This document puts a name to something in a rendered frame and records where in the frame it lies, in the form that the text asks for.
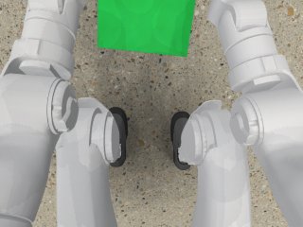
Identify robot left thigh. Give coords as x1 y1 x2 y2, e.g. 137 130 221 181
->
56 108 118 227

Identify carton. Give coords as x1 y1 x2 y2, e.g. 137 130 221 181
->
98 0 196 57

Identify right robot upper arm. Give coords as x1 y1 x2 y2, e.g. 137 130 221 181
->
229 87 303 227

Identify robot right forearm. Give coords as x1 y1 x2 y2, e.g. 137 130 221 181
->
206 0 303 95

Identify left robot upper arm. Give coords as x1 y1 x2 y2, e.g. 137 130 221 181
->
0 73 79 227

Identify robot left forearm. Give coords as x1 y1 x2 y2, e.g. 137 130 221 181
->
0 0 88 80

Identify robot right shin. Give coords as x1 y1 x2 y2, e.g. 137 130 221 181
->
178 100 247 166

